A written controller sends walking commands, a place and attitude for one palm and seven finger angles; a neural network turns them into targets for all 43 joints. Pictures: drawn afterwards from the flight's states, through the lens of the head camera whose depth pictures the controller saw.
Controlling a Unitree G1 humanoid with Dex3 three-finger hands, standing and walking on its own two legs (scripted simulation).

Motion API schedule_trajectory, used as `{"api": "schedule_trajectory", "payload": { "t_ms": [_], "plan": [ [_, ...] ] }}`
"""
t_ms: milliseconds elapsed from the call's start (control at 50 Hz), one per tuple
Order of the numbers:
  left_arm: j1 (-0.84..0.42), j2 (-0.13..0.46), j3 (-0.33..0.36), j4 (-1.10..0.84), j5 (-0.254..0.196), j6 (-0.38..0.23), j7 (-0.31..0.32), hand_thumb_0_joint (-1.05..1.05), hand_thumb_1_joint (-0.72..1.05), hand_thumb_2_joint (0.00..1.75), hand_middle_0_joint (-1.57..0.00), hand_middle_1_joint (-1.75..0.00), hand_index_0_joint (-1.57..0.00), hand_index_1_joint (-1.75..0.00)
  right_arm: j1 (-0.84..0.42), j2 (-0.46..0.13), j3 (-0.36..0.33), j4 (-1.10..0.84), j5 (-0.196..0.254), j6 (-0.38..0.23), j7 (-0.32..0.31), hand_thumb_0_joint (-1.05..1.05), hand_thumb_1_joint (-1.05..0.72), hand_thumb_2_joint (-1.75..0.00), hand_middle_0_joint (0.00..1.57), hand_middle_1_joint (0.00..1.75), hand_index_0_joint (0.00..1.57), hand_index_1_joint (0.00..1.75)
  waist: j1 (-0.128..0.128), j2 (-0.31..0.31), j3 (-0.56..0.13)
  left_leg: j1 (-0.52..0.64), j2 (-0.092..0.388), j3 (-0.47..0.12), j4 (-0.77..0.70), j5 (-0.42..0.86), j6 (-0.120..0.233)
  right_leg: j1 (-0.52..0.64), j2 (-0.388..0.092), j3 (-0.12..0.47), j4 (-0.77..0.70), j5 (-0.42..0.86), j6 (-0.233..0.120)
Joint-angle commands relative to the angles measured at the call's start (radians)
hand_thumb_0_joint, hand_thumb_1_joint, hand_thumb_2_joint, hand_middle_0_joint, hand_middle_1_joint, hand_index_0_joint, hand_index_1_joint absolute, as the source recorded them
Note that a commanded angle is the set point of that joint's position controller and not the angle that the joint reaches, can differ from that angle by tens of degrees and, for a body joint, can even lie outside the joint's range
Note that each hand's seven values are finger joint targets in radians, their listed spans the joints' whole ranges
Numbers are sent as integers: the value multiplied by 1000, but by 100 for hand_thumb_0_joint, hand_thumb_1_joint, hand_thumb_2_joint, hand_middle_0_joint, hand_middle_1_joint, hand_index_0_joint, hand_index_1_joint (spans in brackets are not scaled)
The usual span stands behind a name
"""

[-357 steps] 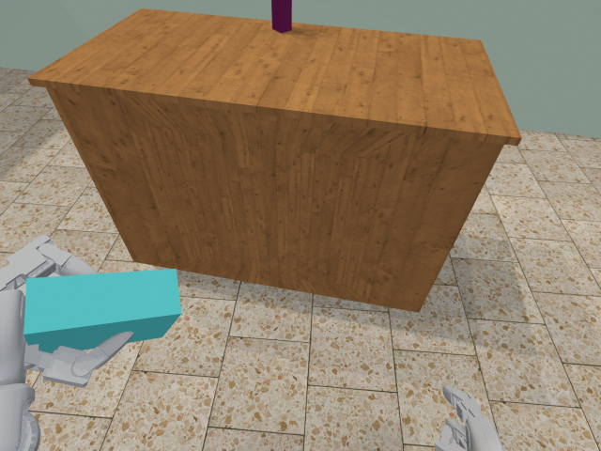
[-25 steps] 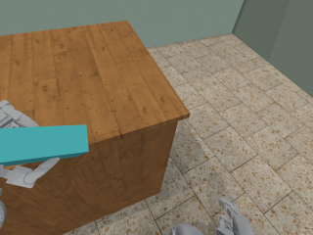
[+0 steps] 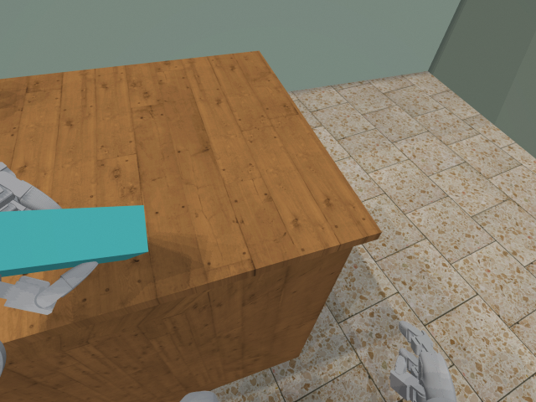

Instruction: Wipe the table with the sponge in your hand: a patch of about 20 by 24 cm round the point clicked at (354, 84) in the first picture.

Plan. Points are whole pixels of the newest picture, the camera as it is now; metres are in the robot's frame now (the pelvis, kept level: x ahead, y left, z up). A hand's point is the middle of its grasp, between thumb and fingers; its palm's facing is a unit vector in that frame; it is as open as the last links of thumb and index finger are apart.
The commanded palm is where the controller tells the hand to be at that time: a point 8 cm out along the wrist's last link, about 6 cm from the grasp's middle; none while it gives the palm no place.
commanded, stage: come to a stop and stand still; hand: left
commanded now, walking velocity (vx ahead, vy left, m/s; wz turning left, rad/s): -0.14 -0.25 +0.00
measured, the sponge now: (93, 239) +0.24 +0.21 +0.18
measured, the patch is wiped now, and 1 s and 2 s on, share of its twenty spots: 0.00 0.00 0.00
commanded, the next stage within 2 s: look again from close up in 0.92 s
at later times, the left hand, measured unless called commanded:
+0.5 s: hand (28, 236) +0.23 +0.27 +0.19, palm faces +0.37 -0.85 -0.37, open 9.2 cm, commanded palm +0.16 +0.30 +0.20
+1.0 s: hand (14, 240) +0.23 +0.28 +0.18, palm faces +0.38 -0.85 -0.37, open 9.2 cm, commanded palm +0.17 +0.32 +0.20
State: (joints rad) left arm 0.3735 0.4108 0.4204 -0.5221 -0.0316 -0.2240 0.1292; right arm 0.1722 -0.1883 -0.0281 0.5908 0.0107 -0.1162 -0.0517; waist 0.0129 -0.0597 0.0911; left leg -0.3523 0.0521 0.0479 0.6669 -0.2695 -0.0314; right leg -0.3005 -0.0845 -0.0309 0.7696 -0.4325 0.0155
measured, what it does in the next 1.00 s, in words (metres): stands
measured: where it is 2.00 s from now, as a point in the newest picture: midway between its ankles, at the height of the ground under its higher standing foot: outside the picture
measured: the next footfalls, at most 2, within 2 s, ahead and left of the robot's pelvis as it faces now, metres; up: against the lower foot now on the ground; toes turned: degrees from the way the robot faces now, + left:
none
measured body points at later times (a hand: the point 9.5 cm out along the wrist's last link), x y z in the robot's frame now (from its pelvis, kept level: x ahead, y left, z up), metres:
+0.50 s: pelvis -0.01 +0.02 +0.02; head +0.01 +0.04 +0.47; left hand +0.20 +0.31 +0.21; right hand +0.17 -0.23 -0.04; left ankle +0.05 +0.14 -0.72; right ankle +0.00 -0.12 -0.72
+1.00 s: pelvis +0.01 +0.04 +0.02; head +0.03 +0.06 +0.47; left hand +0.20 +0.33 +0.20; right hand +0.20 -0.16 -0.05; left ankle +0.05 +0.14 -0.72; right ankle +0.00 -0.12 -0.72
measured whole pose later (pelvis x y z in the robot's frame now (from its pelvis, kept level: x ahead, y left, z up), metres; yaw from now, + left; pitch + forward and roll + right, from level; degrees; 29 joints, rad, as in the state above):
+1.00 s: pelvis +0.01 +0.04 +0.02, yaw +0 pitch -2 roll -1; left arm 0.38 0.36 0.35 -0.47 -0.02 -0.20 0.10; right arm 0.16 -0.15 0.03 0.60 0.00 -0.15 -0.01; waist 0.04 -0.03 0.09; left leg -0.27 0.03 0.04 0.48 -0.19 0.01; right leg -0.14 -0.03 0.01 0.41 -0.23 0.05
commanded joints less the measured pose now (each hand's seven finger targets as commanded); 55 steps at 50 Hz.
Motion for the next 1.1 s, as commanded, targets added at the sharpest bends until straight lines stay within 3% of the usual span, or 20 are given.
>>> {"api": "schedule_trajectory", "payload": {
  "t_ms": [0, 40, 100, 180, 260, 280, 300, 320, 340, 360, 380, 420, 500, 540, 600, 680, 780, 840, 940, 1080],
  "plan": [
    [-27, 112, 75, -240, -6, -54, 15, 0, 10, 130, -120, -160, -120, -160, -23, -120, -20, -152, -1, -73, 24, 0, -90, -90, 20, 30, 20, 30, -5, 278, -226, 186, 169, -167, -219, 494, 109, 59, 91, -24, -176, 87, -16],
    [8, 118, 76, -241, -8, -41, 10, 0, 10, 130, -120, -160, -120, -160, -46, -110, -6, -162, 2, -78, 32, 0, -90, -90, 20, 30, 20, 30, 2, 234, -234, 119, 120, -80, -208, 358, 65, 162, 92, -10, -283, 304, -13],
    [-1, 96, 53, -205, -22, -14, 5, 0, 10, 130, -120, -160, -120, -160, -26, -104, -11, -155, 3, -63, 28, 0, -90, -90, 20, 30, 20, 30, -7, 47, -220, 136, 28, -5, -158, 233, 3, 109, 56, 64, -335, 439, -32],
    [-53, 104, 51, -177, -24, 8, 12, 0, 10, 130, -120, -160, -120, -160, -47, -96, 4, -145, -3, -49, 6, 0, -90, -90, 20, 30, 20, 30, -3, 147, -237, 182, 36, -9, -229, 210, 10, 102, 78, 30, -338, 386, -9],
    [-72, 98, 32, -161, -24, 21, 15, 0, 10, 130, -120, -160, -120, -160, -67, -93, 11, -151, -1, -41, -7, 0, -90, -90, 20, 30, 20, 30, -2, 118, -189, 144, 17, -11, -277, 49, 13, 108, 80, 28, -401, 269, -9],
    [-985, 874, 588, -311, 125, -84, -14, 0, 10, 130, -120, -160, -120, -160, 35, -151, -44, -105, -67, -89, -11, 0, -90, -90, 20, 30, 20, 30, 65, -104, -35, 25, 53, 6, -91, 180, 50, -21, -18, 173, -544, 465, -4],
    [-441, 271, 167, 223, 38, -31, -56, 0, 10, 130, -120, -160, -120, -160, -21, -38, 4, -52, -29, -91, -5, 0, -90, -90, 20, 30, 20, 30, 17, -157, -163, 126, -65, -3, -106, 160, 43, 25, -66, 206, -436, 576, -108],
    [-212, 127, 64, 216, 16, -26, -70, 0, 10, 130, -120, -160, -120, -160, 7, -123, -37, -143, -7, -101, 5, 0, -90, -90, 20, 30, 20, 30, 45, -11, -180, 185, -35, 23, -142, 204, 32, 71, -46, 233, -412, 700, -56],
    [-122, -9, -79, 100, -19, -30, -64, 0, 10, 130, -120, -160, -120, -160, -27, -112, -33, -156, 15, -104, 23, 0, -90, -90, 20, 30, 20, 30, 31, 199, -266, 261, -11, 17, -198, 290, 42, 134, -24, 143, -337, 611, -45],
    [-141, 68, -31, -58, -14, -37, -46, 0, 10, 130, -120, -160, -120, -160, -24, -144, -44, -168, 7, -101, 36, 0, -90, -90, 20, 30, 20, 30, 29, 237, -302, 276, 12, -1, -207, 339, 47, 143, 7, 114, -335, 477, -32],
    [-106, 89, -28, -126, -12, -39, -37, 0, 10, 130, -120, -160, -120, -160, -50, -139, -41, -177, 4, -99, 44, 0, -90, -90, 20, 30, 20, 30, 37, 206, -288, 258, 23, -14, -207, 329, 53, 136, 18, 99, -346, 404, -26],
    [-25, 117, -2, -169, -13, -36, -25, 0, 10, 130, -120, -160, -120, -160, -66, -133, -33, -190, 1, -96, 47, 0, -90, -90, 20, 30, 20, 30, 34, 92, -233, 183, 9, -27, -229, 168, 45, 120, 29, 90, -393, 261, -27],
    [-10, 175, 93, -152, -17, -48, -2, 0, 10, 130, -120, -160, -120, -160, -77, -142, -26, -197, -3, -80, 19, 0, -90, -90, 20, 30, 20, 30, 14, 59, -101, 91, 8, -63, -320, -123, 46, 38, 56, 70, -450, 4, -27],
    [-38, 215, 139, -168, -12, -64, 7, 0, 10, 130, -120, -160, -120, -160, -84, -147, -25, -189, -1, -76, 6, 0, -90, -90, 20, 30, 20, 30, 12, 152, -96, 85, 32, -86, -377, -173, 58, 56, 81, 42, -408, 27, -22],
    [-73, 166, 111, -140, -7, -79, 7, 0, 10, 130, -120, -160, -120, -160, -57, -143, -27, -181, 1, -85, 6, 0, -90, -90, 20, 30, 20, 30, 17, 236, -134, 21, 63, -106, -407, -214, 80, 180, 88, 22, -326, 123, -23],
    [-71, 88, 21, -128, 5, -72, -6, 0, 10, 130, -120, -160, -120, -160, -45, -141, -24, -159, -1, -104, 21, 0, -90, -90, 20, 30, 20, 30, 9, 163, -128, 81, 29, -83, -348, -148, 64, 131, 80, 50, -403, 148, -24],
    [-109, 73, -19, -159, 16, -55, -6, 0, 10, 130, -120, -160, -120, -160, -53, -138, -19, -137, -7, -114, 31, 0, -90, -90, 20, 30, 20, 30, 7, 128, -150, 159, 10, -63, -316, -11, 50, 113, 81, 57, -427, 221, -22],
    [-108, 129, 39, -178, 18, -48, 2, 0, 10, 130, -120, -160, -120, -160, -75, -130, -12, -132, -8, -105, 30, 0, -90, -90, 20, 30, 20, 30, 13, 136, -176, 191, 2, -52, -305, 61, 48, 129, 82, 55, -421, 274, -19],
    [-63, 132, 66, -185, 4, -42, 2, 0, 10, 130, -120, -160, -120, -160, -82, -118, -9, -143, -4, -81, 30, 0, -90, -90, 20, 30, 20, 30, 16, 146, -200, 209, 5, -45, -299, 126, 48, 155, 84, 41, -401, 321, -16],
    [-34, 87, 21, -167, -5, -21, -2, 0, 10, 130, -120, -160, -120, -160, -72, -123, -15, -152, -1, -54, 32, 0, -90, -90, 20, 30, 20, 30, 11, 115, -185, 196, 1, -35, -278, 165, 48, 169, 72, 44, -418, 371, -15]
  ]
}}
